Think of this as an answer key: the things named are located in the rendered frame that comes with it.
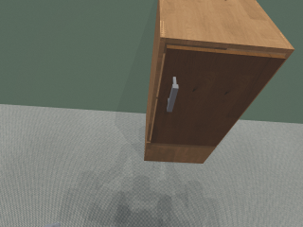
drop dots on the cupboard door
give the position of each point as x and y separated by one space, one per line
215 87

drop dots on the handle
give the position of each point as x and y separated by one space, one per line
172 95

